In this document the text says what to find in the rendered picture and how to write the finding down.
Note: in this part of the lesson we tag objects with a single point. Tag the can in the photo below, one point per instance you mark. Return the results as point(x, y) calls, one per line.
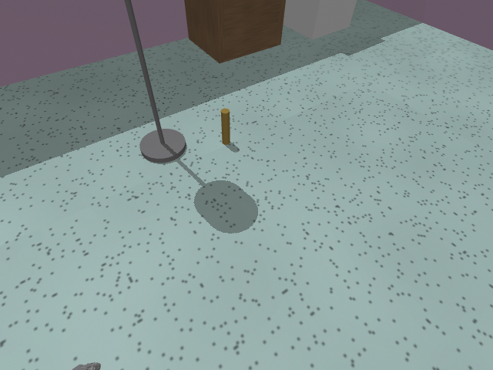
point(225, 121)

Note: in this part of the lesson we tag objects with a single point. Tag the floor lamp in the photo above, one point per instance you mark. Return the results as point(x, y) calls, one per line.
point(161, 145)

